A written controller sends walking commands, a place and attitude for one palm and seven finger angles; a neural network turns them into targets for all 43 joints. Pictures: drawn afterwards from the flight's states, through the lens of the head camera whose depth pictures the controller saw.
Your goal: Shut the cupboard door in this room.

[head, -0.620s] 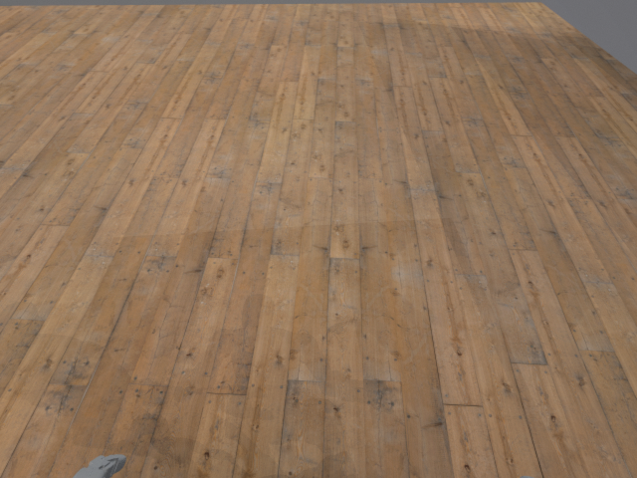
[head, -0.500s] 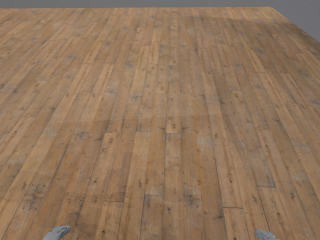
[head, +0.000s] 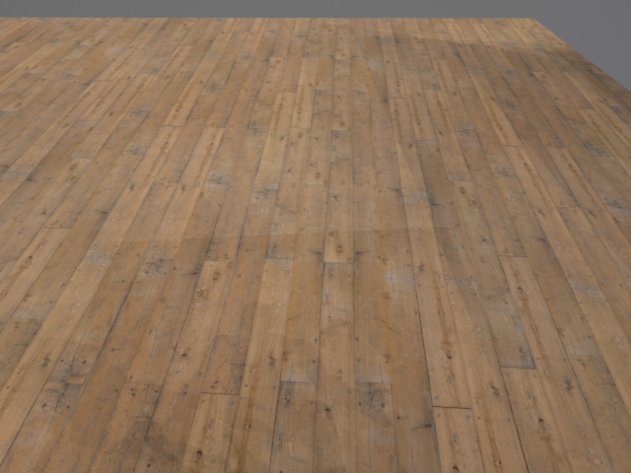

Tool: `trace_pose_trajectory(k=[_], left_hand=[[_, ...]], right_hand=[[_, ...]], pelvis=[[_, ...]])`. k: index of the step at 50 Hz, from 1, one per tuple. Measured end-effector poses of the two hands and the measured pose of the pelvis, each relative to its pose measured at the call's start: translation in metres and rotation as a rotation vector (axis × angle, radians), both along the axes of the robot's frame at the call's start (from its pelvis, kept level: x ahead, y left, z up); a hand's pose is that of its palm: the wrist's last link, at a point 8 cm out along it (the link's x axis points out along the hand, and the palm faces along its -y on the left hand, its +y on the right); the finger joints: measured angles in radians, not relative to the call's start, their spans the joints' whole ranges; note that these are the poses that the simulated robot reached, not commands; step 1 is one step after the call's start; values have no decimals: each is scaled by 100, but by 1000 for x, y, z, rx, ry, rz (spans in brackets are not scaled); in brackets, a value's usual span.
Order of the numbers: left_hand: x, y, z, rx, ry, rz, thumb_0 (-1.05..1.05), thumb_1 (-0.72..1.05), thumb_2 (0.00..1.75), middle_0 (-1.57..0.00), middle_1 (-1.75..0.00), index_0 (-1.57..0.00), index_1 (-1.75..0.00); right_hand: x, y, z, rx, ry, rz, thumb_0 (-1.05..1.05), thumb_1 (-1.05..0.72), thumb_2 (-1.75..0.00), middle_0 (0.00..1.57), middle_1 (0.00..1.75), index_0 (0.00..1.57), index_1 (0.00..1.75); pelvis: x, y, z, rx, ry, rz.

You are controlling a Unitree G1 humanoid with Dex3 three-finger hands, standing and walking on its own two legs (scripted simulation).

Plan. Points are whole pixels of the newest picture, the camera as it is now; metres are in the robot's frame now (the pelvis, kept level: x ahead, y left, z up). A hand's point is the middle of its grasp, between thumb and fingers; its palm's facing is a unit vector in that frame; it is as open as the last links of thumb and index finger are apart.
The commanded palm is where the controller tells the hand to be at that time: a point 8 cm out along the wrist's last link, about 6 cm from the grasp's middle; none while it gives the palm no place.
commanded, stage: stand and wait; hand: left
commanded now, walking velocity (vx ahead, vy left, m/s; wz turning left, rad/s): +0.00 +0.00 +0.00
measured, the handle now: out of the picture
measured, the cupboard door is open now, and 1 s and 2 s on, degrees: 78 78 78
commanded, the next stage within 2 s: turn or walk to find it in 0.28 s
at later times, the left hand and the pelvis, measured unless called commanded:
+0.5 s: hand out of the picture +0.05 +0.24 -0.16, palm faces +0.01 -0.95 -0.32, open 7.4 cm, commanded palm none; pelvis -0.03 +0.00 +0.00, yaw +2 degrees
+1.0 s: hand out of the picture +0.00 +0.21 -0.16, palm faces +0.22 -0.94 -0.26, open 7.4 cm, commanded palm none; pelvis -0.06 -0.01 -0.01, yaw +14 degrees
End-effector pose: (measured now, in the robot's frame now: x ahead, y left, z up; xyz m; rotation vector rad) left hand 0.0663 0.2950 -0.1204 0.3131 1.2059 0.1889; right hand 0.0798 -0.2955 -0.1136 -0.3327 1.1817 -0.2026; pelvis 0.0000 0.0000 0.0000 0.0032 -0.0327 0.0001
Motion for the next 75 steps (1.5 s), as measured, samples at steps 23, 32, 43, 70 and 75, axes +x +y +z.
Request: trace_pose_trajectory(k=[23, 32, 43, 70, 75], left_hand=[[-21, -9, -2, -12, -15, 17, 1, 91, 89, -20, -30, -20, -30], [-59, -24, -31, -91, 22, 88, 0, 91, 89, -20, -30, -20, -30], [-84, -27, -24, -119, 18, 188, 1, 91, 89, -20, -30, -20, -30], [-227, -80, -22, -110, 72, 508, 0, 91, 89, -20, -30, -20, -30], [-266, -69, -42, -136, 141, 589, 1, 91, 89, -20, -30, -20, -30]], right_hand=[[-37, 7, -8, 27, 47, 6, 1, -91, -90, 20, 30, 21, 30], [-51, 49, -27, 82, 106, 28, 1, -91, -90, 20, 30, 20, 30], [-72, 81, -23, 129, 148, 61, 1, -91, -90, 20, 30, 21, 30], [27, 71, -24, 89, 85, 381, 1, -91, -90, 20, 30, 20, 30], [46, 115, -19, 93, 1, 476, 1, -91, -90, 20, 30, 20, 30]], pelvis=[[-26, -2, -1, 0, 9, 28], [-35, 11, -15, -16, 20, 89], [-48, 13, -5, -27, 43, 167], [-71, -16, -9, 13, 45, 437], [-79, -2, -18, 8, 42, 472]])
